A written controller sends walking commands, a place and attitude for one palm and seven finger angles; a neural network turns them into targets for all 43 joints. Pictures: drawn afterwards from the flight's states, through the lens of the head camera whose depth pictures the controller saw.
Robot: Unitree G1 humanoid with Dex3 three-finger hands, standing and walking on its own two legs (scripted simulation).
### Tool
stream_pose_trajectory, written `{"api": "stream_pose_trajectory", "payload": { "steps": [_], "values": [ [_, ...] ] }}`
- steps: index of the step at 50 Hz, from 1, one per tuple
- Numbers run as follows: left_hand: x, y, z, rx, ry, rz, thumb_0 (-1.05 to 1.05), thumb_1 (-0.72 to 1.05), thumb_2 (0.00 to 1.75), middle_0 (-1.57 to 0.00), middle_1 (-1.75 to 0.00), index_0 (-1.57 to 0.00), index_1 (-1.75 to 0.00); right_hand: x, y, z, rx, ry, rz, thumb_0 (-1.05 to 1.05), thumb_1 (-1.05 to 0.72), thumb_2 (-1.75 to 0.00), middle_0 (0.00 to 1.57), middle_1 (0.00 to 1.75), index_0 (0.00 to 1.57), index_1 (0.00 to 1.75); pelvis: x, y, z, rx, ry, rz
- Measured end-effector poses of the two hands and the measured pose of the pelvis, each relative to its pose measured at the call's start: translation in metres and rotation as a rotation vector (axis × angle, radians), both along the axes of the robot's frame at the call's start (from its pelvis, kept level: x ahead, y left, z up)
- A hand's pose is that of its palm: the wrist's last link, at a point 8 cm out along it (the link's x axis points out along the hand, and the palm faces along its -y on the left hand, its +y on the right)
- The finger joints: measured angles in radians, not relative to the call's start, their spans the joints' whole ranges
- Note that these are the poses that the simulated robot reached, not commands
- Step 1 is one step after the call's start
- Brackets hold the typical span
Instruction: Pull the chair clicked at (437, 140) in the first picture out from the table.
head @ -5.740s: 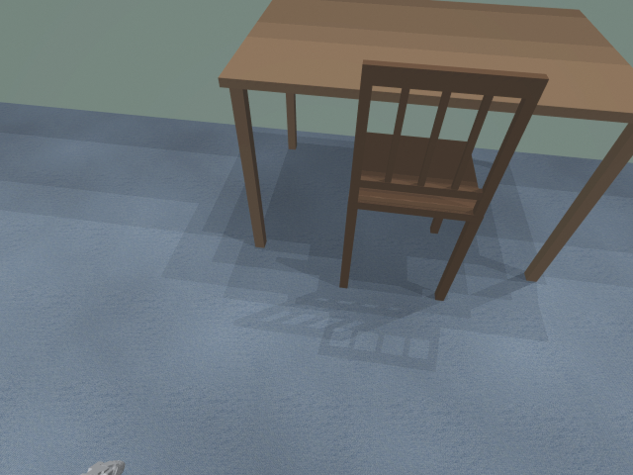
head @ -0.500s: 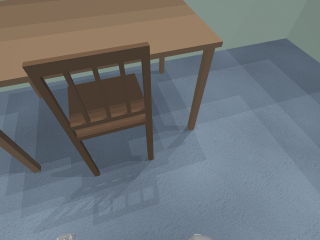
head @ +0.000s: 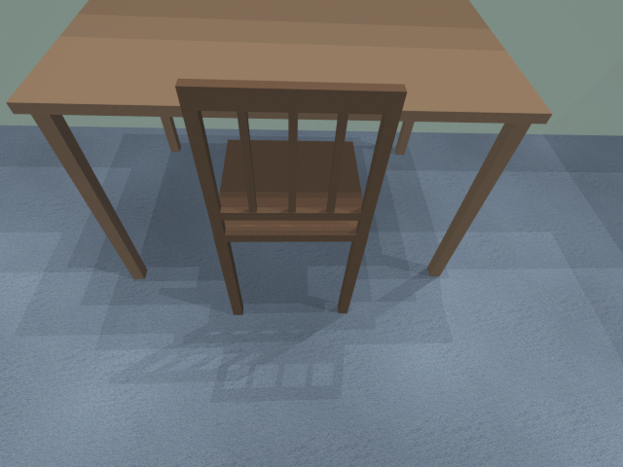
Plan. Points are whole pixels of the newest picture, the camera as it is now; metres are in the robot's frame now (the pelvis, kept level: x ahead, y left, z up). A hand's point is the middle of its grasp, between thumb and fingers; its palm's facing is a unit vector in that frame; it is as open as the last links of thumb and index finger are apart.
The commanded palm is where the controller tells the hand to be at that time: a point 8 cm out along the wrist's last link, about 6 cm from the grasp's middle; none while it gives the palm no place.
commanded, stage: take the last steps up to it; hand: left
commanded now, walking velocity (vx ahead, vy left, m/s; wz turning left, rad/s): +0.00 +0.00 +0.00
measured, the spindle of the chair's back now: (292, 166) +0.69 +0.09 -0.08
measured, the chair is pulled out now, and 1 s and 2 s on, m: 0.00 0.00 0.00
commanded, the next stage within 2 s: come to a stop and stand still in 0.80 s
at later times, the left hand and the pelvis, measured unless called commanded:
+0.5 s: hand out of the picture +0.09 +0.15 -0.16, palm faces +0.10 -0.97 -0.21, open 7.4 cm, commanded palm none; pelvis +0.07 -0.03 +0.01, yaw +3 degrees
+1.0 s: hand (223, 439) +0.18 +0.14 -0.18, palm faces +0.11 -0.98 -0.14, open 7.4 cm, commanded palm none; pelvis +0.22 -0.01 +0.01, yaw +1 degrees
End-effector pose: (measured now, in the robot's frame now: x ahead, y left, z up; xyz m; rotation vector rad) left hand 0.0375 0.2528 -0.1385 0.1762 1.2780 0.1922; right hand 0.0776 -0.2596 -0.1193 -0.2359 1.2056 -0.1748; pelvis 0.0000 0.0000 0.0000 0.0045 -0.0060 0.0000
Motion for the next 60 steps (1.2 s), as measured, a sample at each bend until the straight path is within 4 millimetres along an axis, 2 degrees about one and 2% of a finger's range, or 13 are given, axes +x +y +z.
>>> {"api": "stream_pose_trajectory", "payload": {
  "steps": [5, 11, 15, 20, 24, 27, 33, 38, 43, 45, 48, 54, 60],
  "values": [
    [-0.024, 0.019, 0.001, 0.004, 0.073, 0.045, 0.01, 0.9, 0.9, -0.2, -0.3, -0.2, -0.3, 0.009, 0.025, 0.011, -0.003, -0.023, 0.04, 0.01, -0.9, -0.9, 0.2, 0.3, 0.2, 0.3, 0.0, 0.008, 0.009, -0.003, -0.006, 0.01],
    [-0.026, 0.014, 0.012, -0.016, 0.073, 0.038, 0.01, 0.91, 0.9, -0.19, -0.3, -0.19, -0.3, 0.0, 0.042, 0.011, 0.041, -0.02, 0.023, 0.0, -0.91, -0.9, 0.21, 0.3, 0.21, 0.3, 0.012, 0.011, 0.017, -0.005, -0.009, 0.025],
    [-0.012, -0.001, 0.015, -0.032, 0.061, 0.024, 0.01, 0.91, 0.9, -0.19, -0.3, -0.19, -0.3, -0.018, 0.035, 0.002, 0.059, 0.035, -0.011, 0.0, -0.92, -0.9, 0.21, 0.3, 0.21, 0.3, 0.023, 0.005, 0.017, 0.006, -0.011, 0.029],
    [0.022, -0.029, 0.015, -0.037, 0.024, 0.002, 0.01, 0.9, 0.9, -0.19, -0.3, -0.19, -0.3, -0.043, 0.017, -0.016, 0.089, 0.149, -0.06, 0.0, -0.91, -0.9, 0.21, 0.3, 0.21, 0.3, 0.043, -0.012, 0.011, 0.024, -0.012, 0.028],
    [0.039, -0.051, 0.013, -0.03, -0.023, 0.037, 0.01, 0.91, 0.9, -0.2, -0.3, -0.2, -0.3, -0.047, 0.002, -0.027, 0.102, 0.245, -0.058, 0.01, -0.91, -0.9, 0.21, 0.3, 0.2, 0.3, 0.062, -0.028, 0.005, 0.007, -0.019, 0.049],
    [0.035, -0.063, 0.017, -0.035, 0.004, 0.075, 0.01, 0.91, 0.9, -0.2, -0.3, -0.2, -0.3, -0.026, -0.007, -0.019, 0.103, 0.253, -0.051, 0.01, -0.91, -0.9, 0.2, 0.3, 0.2, 0.3, 0.079, -0.035, 0.012, 0.008, -0.013, 0.047],
    [0.027, -0.086, 0.019, -0.076, 0.143, 0.092, 0.01, 0.91, 0.9, -0.2, -0.3, -0.2, -0.3, 0.047, -0.011, -0.008, 0.098, 0.145, -0.042, 0.01, -0.91, -0.9, 0.2, 0.3, 0.2, 0.3, 0.115, -0.039, 0.02, 0.003, 0.006, 0.052],
    [0.035, -0.096, 0.013, -0.12, 0.211, 0.121, 0.01, 0.9, 0.9, -0.2, -0.3, -0.2, -0.3, 0.117, 0.002, -0.008, 0.098, 0.081, 0.003, 0.01, -0.91, -0.9, 0.2, 0.3, 0.2, 0.3, 0.147, -0.033, 0.016, -0.012, 0.012, 0.052],
    [0.055, -0.089, -0.005, -0.154, 0.266, 0.153, 0.01, 0.9, 0.9, -0.2, -0.3, -0.2, -0.3, 0.189, 0.025, -0.013, 0.084, -0.002, 0.061, 0.01, -0.92, -0.9, 0.2, 0.3, 0.2, 0.3, 0.186, -0.018, 0.002, -0.026, 0.004, 0.045],
    [0.069, -0.082, -0.014, -0.157, 0.281, 0.145, 0.01, 0.9, 0.9, -0.2, -0.3, -0.2, -0.3, 0.208, 0.034, -0.015, 0.079, -0.036, 0.06, 0.0, -0.92, -0.9, 0.2, 0.3, 0.2, 0.3, 0.198, -0.014, -0.003, -0.013, 0.0, 0.038],
    [0.105, -0.069, -0.013, -0.136, 0.254, 0.121, 0.01, 0.9, 0.9, -0.2, -0.3, -0.2, -0.3, 0.222, 0.037, -0.008, 0.069, -0.056, 0.024, -0.01, -0.93, -0.9, 0.2, 0.3, 0.2, 0.3, 0.213, -0.011, 0.001, 0.005, -0.004, 0.024],
    [0.189, -0.052, -0.001, -0.077, 0.11, 0.082, 0.01, 0.91, 0.9, -0.19, -0.3, -0.19, -0.3, 0.238, 0.024, -0.001, 0.039, -0.006, 0.023, -0.02, -0.95, -0.9, 0.21, 0.3, 0.21, 0.3, 0.237, -0.015, 0.012, 0.006, -0.001, 0.034],
    [0.237, -0.045, 0.004, 0.01, 0.037, 0.046, 0.01, 0.92, 0.9, -0.19, -0.3, -0.19, -0.3, 0.246, 0.002, -0.015, 0.068, 0.04, -0.002, -0.01, -0.93, -0.9, 0.21, 0.3, 0.21, 0.3, 0.254, -0.036, 0.005, 0.026, -0.013, 0.031]
  ]
}}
